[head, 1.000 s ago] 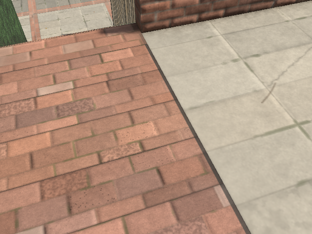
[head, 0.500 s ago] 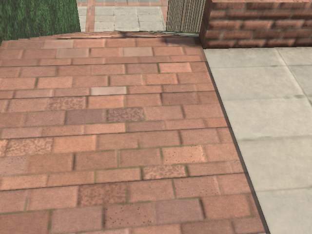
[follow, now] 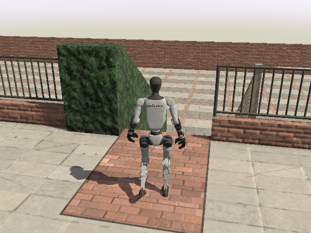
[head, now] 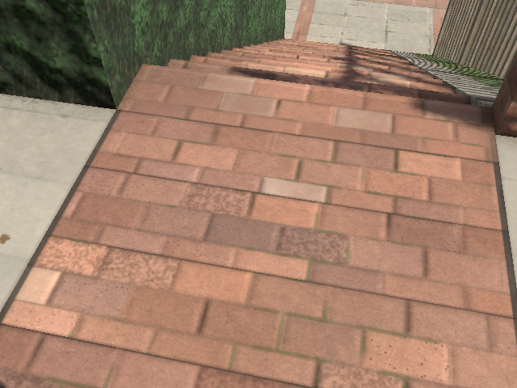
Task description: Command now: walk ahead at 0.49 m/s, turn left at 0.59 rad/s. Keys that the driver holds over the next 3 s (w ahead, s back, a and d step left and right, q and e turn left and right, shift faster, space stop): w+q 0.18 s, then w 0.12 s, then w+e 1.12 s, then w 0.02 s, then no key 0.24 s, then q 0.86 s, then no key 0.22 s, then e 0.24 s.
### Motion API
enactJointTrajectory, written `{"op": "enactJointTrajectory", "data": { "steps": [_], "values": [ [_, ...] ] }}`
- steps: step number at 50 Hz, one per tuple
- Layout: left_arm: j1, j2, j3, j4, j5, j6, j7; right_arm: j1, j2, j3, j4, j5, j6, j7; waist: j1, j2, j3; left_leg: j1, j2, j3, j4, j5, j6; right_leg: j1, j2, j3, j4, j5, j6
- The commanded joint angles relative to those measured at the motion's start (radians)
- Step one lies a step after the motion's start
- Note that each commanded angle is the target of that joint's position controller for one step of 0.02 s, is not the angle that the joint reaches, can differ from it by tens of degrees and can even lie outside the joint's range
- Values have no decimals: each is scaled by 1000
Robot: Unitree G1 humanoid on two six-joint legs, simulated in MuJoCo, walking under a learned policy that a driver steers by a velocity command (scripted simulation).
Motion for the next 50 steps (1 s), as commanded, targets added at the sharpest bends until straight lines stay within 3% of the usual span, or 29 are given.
{"op": "enactJointTrajectory", "data": {
  "steps": [1, 5, 9, 12, 14, 16, 17, 18, 19, 20, 21, 22, 23, 24, 26, 28, 31, 35, 38, 41, 43, 45, 46, 47, 48, 49, 50],
  "values": [
    [33, 86, 24, -20, 0, -13, -5, 26, -33, -14, -86, 5, 5, 5, 2, -111, -45, -185, 123, -27, -7, 55, -2, 168, -286, 261, -267, 32, -171],
    [55, 140, 45, 9, -6, -18, -5, -63, -30, -9, -148, -10, 16, 7, 6, -79, -10, -277, 146, -24, -148, 170, -19, 180, -306, 137, -305, 156, -195],
    [72, 169, 50, 17, -9, -1, 1, -182, -26, -1, -190, -7, 0, 35, 47, -77, 5, -253, 130, 34, -384, 371, -13, 220, -274, -3, -286, 202, -155],
    [136, 189, 50, 40, -25, 12, -2, -278, -13, 8, -230, -6, -3, 51, 85, -75, 30, -206, 102, 81, -516, 360, 1, 256, -286, -26, -275, 158, -143],
    [163, 208, 54, 60, -36, 25, -5, -313, -27, 7, -255, -6, -3, 58, 85, -83, 51, -206, 84, 96, -572, 279, 22, 317, -317, -20, -254, 166, -136],
    [169, 225, 56, 74, -46, 41, -4, -297, -55, -4, -265, -13, -6, 60, 49, -105, 37, -131, 44, 130, -627, 173, 55, 360, -337, -22, -171, 351, -124],
    [155, 230, 52, 81, -49, 49, -3, -205, -82, -21, -244, -18, -9, 59, -20, -110, -18, 17, 6, 161, -684, 187, 77, 349, -317, -45, -46, 518, -107],
    [164, 205, 39, 87, -45, 53, -1, -31, -136, -52, -187, -20, -10, 50, -104, -96, -117, 275, -34, 183, -711, 238, 102, 268, -268, -78, 159, 604, -81],
    [168, 145, 11, 60, -17, 47, -3, 160, -234, -83, -151, -29, -5, 29, -173, 34, -265, 608, 170, -63, -685, 298, 167, 17, -206, -93, 507, 289, -32],
    [274, 29, -22, 42, -20, 23, -15, 159, -311, -85, -155, -38, -7, 25, -75, 255, -398, 826, 418, -559, -833, 152, 315, -319, -26, 22, 835, -445, 14],
    [190, 149, 8, 56, -61, 5, -18, 167, -211, -62, -162, -40, -20, 30, -137, 113, -386, 769, 419, -588, -900, 147, 285, -395, -43, 188, 942, -445, 2],
    [121, 167, 19, 23, -80, 2, -18, 113, -173, -48, -151, -39, -27, 33, -112, 100, -239, 657, 386, -401, -901, 234, 239, -457, -85, 175, 937, -359, -8],
    [94, 151, 17, 21, -62, 7, -11, 35, -135, -37, -153, -32, -32, 37, -71, 42, -176, 530, 340, -276, -917, 307, 207, -423, -135, 161, 873, -268, -4],
    [92, 144, 23, 26, -43, 19, -6, -26, -98, -29, -155, -31, -37, 41, -35, 49, -126, 430, 298, -181, -951, 337, 184, -380, -164, 159, 818, -204, 2],
    [150, 111, 25, 49, -46, 52, -6, -72, -64, -25, -145, -40, -58, 41, 14, 63, -105, 328, 264, -78, -1027, 359, 170, -284, -182, 166, 789, -116, 11],
    [148, 81, 25, 48, -47, 73, -4, -74, -71, -31, -121, -45, -74, 33, 30, 34, -64, 300, 257, 7, -1068, 427, 169, -305, -175, 178, 755, -63, 21],
    [86, 67, 27, 24, -40, 79, -2, -42, -77, -36, -85, -52, -75, 14, 18, 22, -13, 332, 247, 105, -1093, 458, 152, -396, -159, 205, 644, 59, 31],
    [-22, 43, 18, -15, -29, 73, -23, -29, -103, -43, -59, -46, -68, -2, -14, 16, 33, 367, 237, 208, -1115, 435, 123, -398, -140, 146, 410, 220, 23],
    [-121, 26, 7, -62, -26, 70, -42, 23, -123, -51, -27, -37, -55, -10, -56, -1, 74, 447, 268, 249, -1100, 462, 118, -431, -137, 92, 308, 217, 2],
    [-179, 28, 5, -109, -29, 69, -62, 46, -136, -57, -5, -24, -33, -13, -66, 5, 86, 545, 294, 279, -1037, 562, 106, -454, -122, 38, 254, 118, -28],
    [-161, 46, 14, -130, -34, 70, -71, 23, -161, -62, -7, -19, -19, -17, -34, 33, 49, 565, 293, 309, -943, 839, 85, -360, -73, -23, 235, 26, -63],
    [-31, 99, 43, -117, -41, 75, -69, -6, -195, -68, -16, -13, -4, -24, 50, 76, -48, 559, 281, 327, -732, 1148, 61, -161, 8, -76, 242, -68, -110],
    [119, 153, 73, -85, -42, 76, -59, -31, -203, -67, -21, -7, 1, -25, 137, 61, -129, 483, 246, 344, -528, 1130, 32, 64, 49, -74, 167, -13, -148],
    [266, 238, 108, -54, -35, 86, -35, -27, -181, -56, -37, -18, -9, -28, 199, -31, -210, 244, 197, 339, -224, 814, -18, 361, -37, 107, 123, 12, -200],
    [235, 339, 118, -64, -34, 79, -27, 81, -7, -6, -85, -52, -39, -8, 53, -295, -286, -211, -19, 220, 141, -210, -82, 681, -302, 678, 50, -68, -389],
    [281, 269, 98, -86, -23, 67, -31, -18, -79, -9, -108, -9, -87, 8, 128, -189, -422, -329, -45, -15, 245, -242, -60, 753, -370, 926, -116, -182, -433],
    [245, 206, 83, -79, -20, 57, -32, -117, -122, -21, -135, 24, -106, 14, 137, -134, -272, -407, 10, -25, 208, -141, -32, 662, -342, 770, -137, -123, -369]
  ]
}}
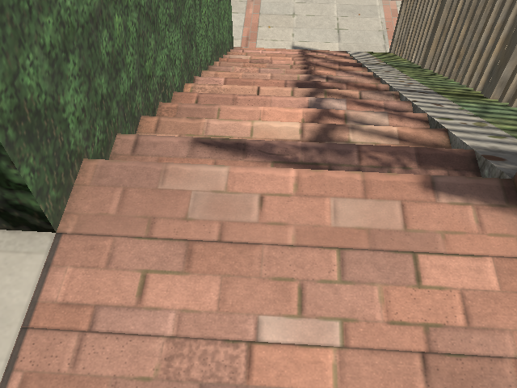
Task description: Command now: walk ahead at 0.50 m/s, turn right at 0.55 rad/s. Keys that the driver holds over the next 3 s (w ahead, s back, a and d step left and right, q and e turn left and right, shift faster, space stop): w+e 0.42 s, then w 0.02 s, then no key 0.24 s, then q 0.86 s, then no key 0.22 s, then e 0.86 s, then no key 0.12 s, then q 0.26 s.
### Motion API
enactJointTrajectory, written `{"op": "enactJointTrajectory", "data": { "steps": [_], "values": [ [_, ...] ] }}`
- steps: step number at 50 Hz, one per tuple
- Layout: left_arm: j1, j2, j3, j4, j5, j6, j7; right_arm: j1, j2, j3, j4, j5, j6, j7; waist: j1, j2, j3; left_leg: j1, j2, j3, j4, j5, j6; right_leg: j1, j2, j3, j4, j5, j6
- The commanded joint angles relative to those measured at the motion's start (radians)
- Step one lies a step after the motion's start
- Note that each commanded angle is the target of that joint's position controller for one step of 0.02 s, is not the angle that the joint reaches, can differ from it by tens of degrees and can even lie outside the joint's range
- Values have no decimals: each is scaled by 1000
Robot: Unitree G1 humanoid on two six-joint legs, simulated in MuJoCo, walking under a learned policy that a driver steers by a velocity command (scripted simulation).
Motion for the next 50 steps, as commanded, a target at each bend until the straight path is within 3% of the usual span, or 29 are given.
{"op": "enactJointTrajectory", "data": {
  "steps": [1, 2, 3, 5, 7, 11, 15, 18, 20, 21, 22, 23, 24, 25, 26, 29, 32, 34, 36, 39, 40, 41, 42, 43, 44, 45, 46, 48, 50],
  "values": [
    [212, 149, 45, -20, -3, -21, 12, -110, -123, -10, -160, 21, -84, 10, 91, -6, -207, -630, 15, -176, 232, 115, 48, 671, -319, 622, -370, 42, -227],
    [139, 114, 34, -38, -4, -22, 13, -110, -129, -17, -147, -9, -80, 1, 46, 22, -151, -558, 46, -167, 149, 157, 41, 524, -275, 521, -376, 147, -197],
    [104, 91, 25, -58, 7, -22, 18, -86, -139, -26, -143, -21, -67, 1, 12, 12, -135, -485, 67, -173, 103, 189, 33, 432, -246, 462, -399, 218, -188],
    [101, 108, 29, -68, 7, -26, 26, -69, -119, -26, -152, -31, -42, 1, -13, 1, -118, -437, 71, -153, 21, 218, 5, 340, -220, 411, -428, 314, -189],
    [130, 139, 36, -62, 5, -28, 39, -112, -92, -17, -172, -38, -27, -2, -8, -3, -93, -438, 59, -128, -86, 286, -24, 275, -193, 348, -437, 385, -179],
    [191, 153, 39, -48, -6, -13, 58, -271, -53, 3, -213, -34, -29, 7, 55, -59, -73, -383, -6, -106, -414, 543, -39, 234, -119, 283, -404, 301, -108],
    [251, 154, 39, -32, -12, 0, 62, -365, -80, -2, -245, -14, -43, 27, 95, -89, -73, -339, -50, -123, -572, 583, -28, 300, -154, 378, -345, 185, -87],
    [244, 154, 41, -36, -8, 8, 69, -336, -120, -20, -246, -10, -60, 37, 64, -118, -78, -290, -57, -145, -631, 477, 11, 382, -191, 476, -263, 171, -66],
    [203, 123, 31, -57, -4, 9, 67, -180, -155, -43, -211, -18, -71, 30, -25, -124, -148, -57, -44, -131, -687, 479, 64, 351, -135, 457, -118, 269, -22],
    [189, 69, 10, -81, 11, 4, 61, -29, -208, -58, -200, -37, -73, 20, -93, -43, -283, 201, 110, -270, -661, 440, 132, 235, -78, 384, 139, 176, 16],
    [339, 7, -9, -95, -13, -5, 63, 84, -276, -76, -160, -50, -60, 24, -42, 283, -421, 554, 333, -714, -718, 260, 299, -126, 67, 250, 472, -281, 88],
    [359, 90, -1, -76, -22, -7, 66, 76, -200, -59, -165, -27, -55, 29, -49, 283, -378, 534, 375, -870, -775, 161, 309, -259, 11, 271, 630, -380, 106],
    [266, 150, 16, -78, -15, -2, 66, 19, -135, -40, -178, -25, -48, 26, -67, 165, -242, 404, 336, -712, -774, 296, 277, -280, -17, 272, 688, -305, 122],
    [200, 149, 17, -92, 0, 4, 69, -42, -111, -27, -188, -35, -39, 26, -50, 73, -170, 268, 296, -556, -759, 546, 257, -236, -41, 237, 687, -254, 137],
    [162, 138, 20, -106, 16, 5, 70, -75, -93, -18, -181, -38, -34, 31, -27, 45, -124, 161, 257, -449, -755, 780, 254, -204, -58, 226, 643, -241, 145],
    [196, 59, 6, -97, 8, 23, 64, -110, -65, -3, -144, -39, -41, 40, 34, 114, -120, 33, 174, -258, -784, 1036, 239, -84, -86, 173, 444, -224, 159],
    [164, 22, -13, -102, 16, 36, 63, -138, -125, -17, -115, -30, -27, 29, 44, 123, -168, -8, 169, -175, -801, 1105, 254, 22, -94, 126, 226, -97, 173],
    [127, 26, -16, -101, 15, 39, 58, -135, -148, -21, -99, -19, -12, 24, 28, 132, -191, -20, 159, -137, -807, 1055, 243, 100, -87, 100, 113, 15, 170],
    [75, 38, -13, -110, 20, 40, 57, -103, -142, -14, -75, -8, -2, 26, 7, 124, -184, -22, 152, -151, -793, 957, 233, 151, -75, 97, 17, 68, 162],
    [65, 54, -1, -114, 30, 30, 59, -116, -144, -9, -63, 10, 11, 27, 32, 117, -157, -41, 127, -192, -728, 751, 193, 266, -46, 75, -196, 183, 123],
    [70, 83, 9, -116, 38, 27, 65, -93, -126, -2, -56, 9, 12, 26, 33, 96, -155, -68, 96, -204, -695, 649, 151, 341, -76, 106, -262, 284, 100],
    [92, 146, 22, -131, 52, 25, 77, -73, -92, 10, -67, -12, 8, 25, 23, 18, -204, -131, 38, -180, -602, 473, 94, 462, -209, 215, -228, 566, 56],
    [94, 182, 33, -138, 50, 43, 89, 31, -50, 21, -58, -22, 7, 25, -19, -140, -263, -274, -40, -115, -488, 107, 41, 598, -366, 316, -180, 687, -54],
    [100, 129, 22, -126, 37, 54, 89, 11, -52, 25, -68, -8, 17, 20, 9, -224, -276, -315, -44, -79, -398, -14, 11, 560, -418, 373, -221, 568, -123],
    [124, 121, 24, -120, 35, 55, 87, -52, -109, 7, -87, 1, 34, 14, 51, -226, -235, -371, -44, -77, -257, -85, -5, 525, -421, 406, -268, 472, -144],
    [134, 141, 30, -112, 39, 54, 89, -78, -145, -12, -92, 4, 55, 6, 67, -201, -209, -426, -41, -85, -78, -135, -18, 492, -436, 413, -298, 439, -156],
    [102, 143, 29, -114, 33, 49, 89, -51, -154, -25, -83, -2, 79, 0, 45, -160, -180, -428, -24, -108, 21, -115, -31, 422, -433, 367, -317, 406, -150],
    [-6, 120, 25, -117, 28, 43, 89, -18, -113, -23, -81, -2, 116, -11, -12, -135, -133, -364, -3, -105, 2, -20, -44, 284, -376, 246, -352, 316, -105],
    [-51, 113, 26, -107, 33, 46, 91, -23, -77, -17, -93, -6, 128, -12, -24, -143, -128, -282, -6, -63, -83, 55, -45, 216, -330, 144, -353, 301, -82]
  ]
}}
Over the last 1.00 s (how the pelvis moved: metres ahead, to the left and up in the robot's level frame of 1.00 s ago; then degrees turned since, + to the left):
0.54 0.07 -0.02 -8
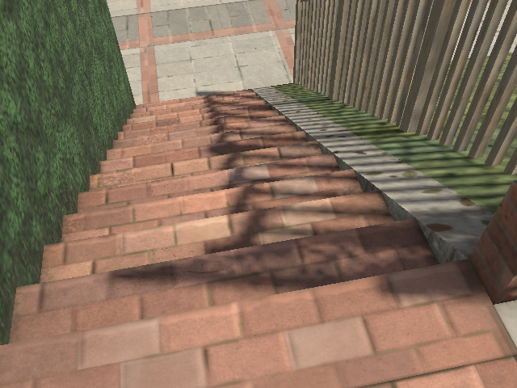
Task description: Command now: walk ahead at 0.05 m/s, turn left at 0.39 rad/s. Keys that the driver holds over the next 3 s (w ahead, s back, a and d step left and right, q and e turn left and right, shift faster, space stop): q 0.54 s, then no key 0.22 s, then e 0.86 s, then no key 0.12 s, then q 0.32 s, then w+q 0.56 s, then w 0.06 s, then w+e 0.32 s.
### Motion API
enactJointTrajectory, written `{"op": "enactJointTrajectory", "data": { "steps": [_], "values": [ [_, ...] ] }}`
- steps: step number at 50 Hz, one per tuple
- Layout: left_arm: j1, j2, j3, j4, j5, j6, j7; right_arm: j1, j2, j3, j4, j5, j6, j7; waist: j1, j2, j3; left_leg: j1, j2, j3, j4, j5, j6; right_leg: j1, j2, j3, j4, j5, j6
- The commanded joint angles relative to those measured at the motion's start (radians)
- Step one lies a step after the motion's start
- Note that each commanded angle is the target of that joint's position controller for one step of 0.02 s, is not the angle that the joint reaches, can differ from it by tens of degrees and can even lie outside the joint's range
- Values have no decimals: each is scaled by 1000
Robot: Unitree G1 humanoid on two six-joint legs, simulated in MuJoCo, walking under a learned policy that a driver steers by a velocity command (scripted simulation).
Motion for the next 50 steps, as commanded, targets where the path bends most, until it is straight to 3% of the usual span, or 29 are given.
{"op": "enactJointTrajectory", "data": {
  "steps": [1, 5, 7, 8, 9, 10, 11, 13, 14, 16, 21, 27, 30, 32, 33, 34, 35, 36, 37, 38, 39, 41, 43, 45, 46, 48, 49, 50],
  "values": [
    [-60, 157, 52, -42, 0, -8, 9, 51, -39, -16, -68, -1, 19, -4, -14, -188, -97, 49, 39, 7, -56, 86, -5, 48, -222, 103, -160, 272, -203],
    [-38, 186, 63, -13, -19, 1, 14, 32, -64, -23, -111, 0, 15, 30, -1, -192, -143, 141, 31, 44, -280, 188, 40, 114, -267, 94, -95, 261, -187],
    [-29, 174, 62, 7, -35, 9, 15, 99, -71, -35, -91, -9, 12, 38, -30, -144, -137, 269, -19, 78, -459, 325, 90, 54, -227, 40, 13, 101, -109],
    [29, 136, 56, 27, -24, 14, 11, 100, -127, -52, -99, -20, 9, 30, -6, 21, -87, 322, 49, -68, -580, 496, 138, -60, -150, -49, 191, -82, -21],
    [32, 91, 39, -10, 17, 17, 7, 84, -257, -76, -144, -23, 7, 12, 29, 349, -44, 389, 316, -454, -654, 804, 290, -327, 6, -103, 511, -472, 87],
    [-87, 134, 51, -45, 6, 10, 15, 121, -257, -69, -157, -63, -15, 25, -60, 270, -98, 320, 377, -558, -720, 716, 409, -369, 51, 74, 670, -516, 69],
    [-100, 161, 61, -41, -14, 11, 21, 87, -232, -62, -158, -65, -34, 29, -38, 166, -72, 309, 326, -491, -720, 612, 376, -386, 33, 114, 728, -435, 48],
    [-49, 171, 73, 2, -6, 18, 34, -16, -164, -44, -175, -18, -38, 14, 12, 85, -67, 310, 243, -384, -693, 530, 279, -390, 5, 136, 709, -275, 41],
    [-30, 169, 75, 9, 0, 19, 35, -37, -154, -38, -182, -11, -34, 5, 26, 100, -78, 289, 219, -355, -686, 567, 268, -353, 11, 135, 717, -226, 49],
    [-5, 151, 73, 15, -7, 12, 29, -22, -135, -31, -191, -14, -29, -6, 31, 95, -114, 312, 189, -329, -679, 605, 268, -321, 33, 132, 715, -166, 60],
    [-48, 121, 57, 2, -13, -3, 20, 16, -154, -43, -202, -7, -16, -24, 1, 101, -116, 389, 173, -375, -664, 539, 273, -310, 50, 149, 464, -136, 87],
    [-46, 134, 56, 4, -24, -23, -4, -10, -171, -54, -233, -9, 3, -16, -7, 126, -103, 313, 156, -482, -651, 519, 294, -159, 83, 156, 280, -190, 81],
    [-13, 141, 54, 12, -27, -35, -19, -34, -157, -48, -242, -5, 9, -11, -4, 132, -132, 337, 154, -507, -610, 618, 286, -82, 77, 142, 182, -192, 63],
    [27, 132, 51, 22, -24, -43, -31, -58, -144, -40, -244, 4, 15, -13, 28, 124, -137, 314, 122, -493, -572, 633, 253, 32, 75, 116, 1, -70, 37],
    [42, 136, 52, 23, -13, -46, -33, -49, -134, -37, -238, 9, 19, -23, 41, 89, -132, 267, 91, -477, -549, 524, 209, 124, 46, 130, -119, 51, 20],
    [45, 190, 60, 13, 7, -44, -28, -12, -95, -25, -238, -9, 17, -26, 13, -36, -144, 167, 19, -399, -443, 313, 149, 229, -104, 264, -135, 181, -30],
    [10, 251, 67, 4, 22, -35, -22, 40, -89, -24, -242, -13, 6, -24, -43, -255, -100, 17, -144, -223, -291, -24, 83, 252, -255, 430, -135, 432, -165],
    [25, 211, 59, 2, 32, -36, -23, 8, -160, -46, -243, -22, -5, -27, 3, -264, -103, -12, -118, -189, -100, -151, 31, 178, -353, 542, -163, 411, -290],
    [7, 199, 55, -6, 21, -37, -21, -5, -204, -64, -226, -9, -6, -28, 9, -185, -79, -27, -97, -195, 33, -105, 10, 165, -317, 498, -164, 347, -290],
    [-24, 184, 50, -8, 5, -35, -16, 2, -186, -66, -204, -4, 0, -29, -3, -147, -66, -39, -91, -194, 84, -51, -6, 162, -258, 425, -152, 286, -245],
    [-42, 148, 34, -9, -6, -36, -17, 6, -147, -56, -189, -11, 10, -32, -5, -140, -57, -27, -78, -204, 87, -13, -22, 153, -215, 382, -145, 255, -213],
    [-67, 103, 8, 6, -8, -32, -23, 21, -57, -27, -174, -24, 15, -25, -28, -152, -52, 71, -32, -134, -59, 43, -45, 113, -136, 296, -146, 265, -178],
    [-25, 156, 26, 17, -16, -14, -24, -59, -26, -12, -196, -20, 1, -21, 23, -208, -41, 116, -31, -55, -267, 39, -51, 149, -88, 283, -113, 304, -172],
    [39, 224, 48, 23, -22, -1, -22, -73, -52, -21, -198, -2, -7, -19, 54, -217, -68, 141, -51, -45, -378, 77, -48, 206, -119, 357, -92, 335, -207],
    [36, 231, 50, 19, -28, 2, -22, -51, -66, -28, -188, 5, -9, -18, 43, -213, -72, 163, -57, -42, -456, 124, -37, 218, -125, 387, -85, 338, -211],
    [19, 228, 49, 11, -46, 6, -19, 6, -78, -35, -162, 1, -15, -17, 8, -208, -75, 266, -65, -37, -650, 283, 3, 186, -110, 419, -66, 339, -183],
    [27, 216, 46, 8, -48, 4, -16, 24, -106, -42, -162, -7, -19, -19, 6, -180, -97, 364, -23, -66, -662, 363, 30, 119, -95, 415, -48, 287, -144],
    [26, 184, 37, -4, -37, -4, -16, 65, -151, -53, -165, -21, -18, -25, 0, -86, -137, 477, 93, -137, -625, 526, 74, 15, -53, 364, 34, 173, -92]
  ]
}}
Over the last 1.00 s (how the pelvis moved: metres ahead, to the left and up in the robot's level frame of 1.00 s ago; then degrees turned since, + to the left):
0.40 -0.02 0.02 -14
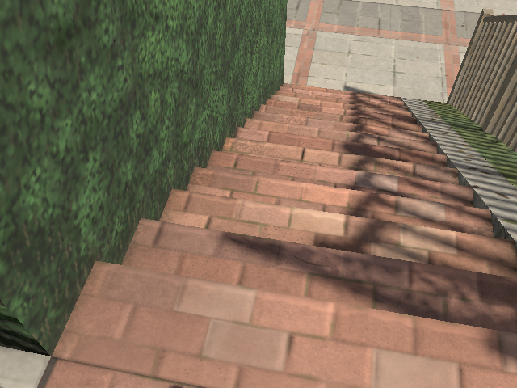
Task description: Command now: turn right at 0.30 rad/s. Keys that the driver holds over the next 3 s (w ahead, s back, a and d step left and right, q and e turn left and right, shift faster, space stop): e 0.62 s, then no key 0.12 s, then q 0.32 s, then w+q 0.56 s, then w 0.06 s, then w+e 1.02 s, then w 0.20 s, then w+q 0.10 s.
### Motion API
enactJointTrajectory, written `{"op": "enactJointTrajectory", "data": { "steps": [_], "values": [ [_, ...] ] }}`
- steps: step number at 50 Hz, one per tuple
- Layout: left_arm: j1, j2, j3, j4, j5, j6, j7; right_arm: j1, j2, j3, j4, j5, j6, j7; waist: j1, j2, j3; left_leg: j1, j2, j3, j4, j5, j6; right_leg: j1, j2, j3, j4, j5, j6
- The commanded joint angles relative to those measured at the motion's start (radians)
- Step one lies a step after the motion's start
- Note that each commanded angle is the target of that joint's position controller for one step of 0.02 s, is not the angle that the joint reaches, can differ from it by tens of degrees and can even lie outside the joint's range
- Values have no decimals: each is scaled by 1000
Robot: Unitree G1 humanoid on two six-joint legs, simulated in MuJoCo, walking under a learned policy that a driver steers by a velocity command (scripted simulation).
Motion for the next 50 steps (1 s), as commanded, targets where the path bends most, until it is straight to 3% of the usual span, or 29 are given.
{"op": "enactJointTrajectory", "data": {
  "steps": [1, 2, 3, 4, 6, 10, 14, 16, 17, 18, 19, 20, 22, 23, 25, 30, 33, 37, 39, 41, 42, 43, 44, 45, 46, 48, 50],
  "values": [
    [-42, 109, 33, -106, -9, -24, 5, 95, -235, -71, -30, -24, -9, -4, -8, 217, -132, 163, 211, -158, -79, 344, 154, -146, 0, 7, 80, 0, -37],
    [-49, 142, 39, -102, -2, -28, 4, 70, -191, -61, -55, -35, -11, -1, -41, 263, -120, 152, 323, -261, -131, 405, 250, -200, 18, -50, 211, -220, 0],
    [-63, 179, 58, -103, -2, -25, 2, 55, -156, -49, -68, -45, -17, -5, -57, 237, -103, 142, 387, -299, -147, 487, 305, -255, 3, -59, 419, -363, 18],
    [-37, 180, 70, -85, -6, -13, 4, 32, -145, -42, -77, -44, -24, -9, -38, 170, -95, 126, 380, -264, -139, 538, 311, -274, -8, -44, 561, -380, 33],
    [-2, 136, 64, -73, -6, 12, 5, -29, -139, -40, -75, -14, -36, -12, -9, 124, -60, 121, 329, -152, -120, 544, 262, -310, -43, -32, 576, -279, 54],
    [-58, 95, 41, -127, -5, 24, -18, -21, -158, -51, -59, -12, -20, -14, -43, 171, -78, 115, 282, -26, -112, 506, 248, -222, -63, -121, 390, -178, 74],
    [-36, 134, 53, -161, -5, 33, -41, -10, -201, -65, -48, 7, -17, -4, -41, 187, -106, 94, 317, -3, -61, 467, 231, -80, -44, -187, 172, -118, 34],
    [50, 144, 66, -139, 3, 37, -38, -15, -183, -59, -38, 25, -23, 2, 4, 147, -116, 17, 282, 55, 50, 348, 162, 79, 1, -214, -31, 54, -15],
    [92, 202, 86, -137, 4, 34, -25, 45, -143, -49, -19, 6, -28, 8, 4, 2, -135, -113, 217, 142, 228, 174, 78, 235, -58, -84, -106, 291, -61],
    [105, 339, 109, -173, 12, 27, -8, 38, -69, -20, -68, -56, -29, 13, -28, -330, -141, -415, 67, 193, 572, -415, -37, 367, -360, 341, -115, 717, -227],
    [134, 308, 93, -183, 50, -1, -26, -66, -117, -32, -95, -28, -32, 2, 62, -228, -218, -453, 15, 12, 737, -464, -36, 277, -440, 459, -171, 639, -387],
    [90, 279, 82, -182, 51, -22, -32, -90, -150, -43, -95, -2, -26, -5, 40, -139, -150, -475, 36, -14, 792, -384, -23, 235, -388, 374, -190, 520, -360],
    [3, 217, 64, -184, 15, -27, -19, -71, -161, -52, -66, -12, -16, -21, -3, -74, -95, -477, 68, -28, 733, -216, -12, 185, -287, 264, -191, 344, -255],
    [-22, 210, 58, -188, 9, -21, -10, -55, -161, -55, -63, -17, -13, -23, -21, -85, -93, -437, 63, -27, 718, -159, -18, 146, -255, 232, -196, 345, -238],
    [-22, 198, 51, -194, 17, -13, 3, -29, -141, -53, -54, -12, -17, -15, -31, -105, -123, -398, 38, -19, 713, -89, -30, 143, -224, 211, -201, 349, -238],
    [10, 214, 57, -194, 16, -3, 21, -72, -110, -39, -63, -11, -26, -10, -7, -107, -119, -391, 17, -32, 485, -55, -57, 174, -201, 255, -197, 236, -240],
    [-3, 214, 57, -200, 21, 4, 21, -70, -110, -36, -56, -6, -32, -3, 1, -126, -117, -328, 18, -31, 384, -58, -58, 140, -197, 281, -192, 159, -240],
    [-7, 204, 48, -194, 26, 12, 10, -73, -109, -30, -60, 0, -43, 10, 19, -133, -117, -225, 18, -13, 289, -101, -41, 106, -200, 319, -162, 210, -245],
    [-22, 168, 31, -184, 29, 14, 9, -47, -99, -23, -53, 1, -49, 19, 10, -127, -133, -158, 37, -5, 198, -94, -30, 116, -204, 310, -136, 256, -235],
    [-38, 101, 1, -162, 28, 10, 8, 0, -51, -5, -29, -7, -58, 34, -35, -105, -138, 19, 44, 10, -71, 115, -7, 66, -166, 257, -119, 237, -185],
    [18, 84, -5, -138, 39, 0, 3, -9, -70, -3, -31, -21, -61, 36, -16, -74, -137, 99, 74, -35, -111, 258, 15, 33, -134, 221, -115, 178, -136],
    [74, 93, -3, -126, 63, -13, 0, -19, -149, -15, -50, -29, -60, 32, 34, 47, -140, 131, 178, -152, -88, 466, 65, 3, -60, 140, -36, 39, -83],
    [113, 95, 3, -119, 62, -21, -3, -73, -155, -11, -43, -33, -59, 34, 94, 157, -121, 18, 197, -175, -72, 374, 139, 60, -7, 53, -72, -47, -36],
    [53, 140, 12, -115, 65, -22, 2, -92, -130, -10, -60, -21, -59, 39, 46, 145, -87, -46, 166, -181, -102, 210, 149, 92, -4, 33, -65, -21, -9],
    [1, 160, 23, -123, 55, -20, 7, -76, -133, -11, -55, -18, -60, 39, 20, 141, -67, -67, 150, -184, -112, 143, 135, 93, 1, 20, -42, -4, -9],
    [-21, 148, 26, -138, 48, -10, 18, -59, -167, -17, -58, -6, -64, 35, 10, 159, -46, -80, 151, -225, -111, 157, 133, 78, 1, 3, -15, 35, -17],
    [-13, 130, 29, -141, 43, -12, 21, -37, -169, -20, -66, 0, -59, 26, 2, 157, -63, -60, 154, -258, -87, 205, 147, 67, 4, -17, 3, 47, -20]
  ]
}}
Over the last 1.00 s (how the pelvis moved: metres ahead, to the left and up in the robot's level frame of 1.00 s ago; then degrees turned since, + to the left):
0.00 0.02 0.00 19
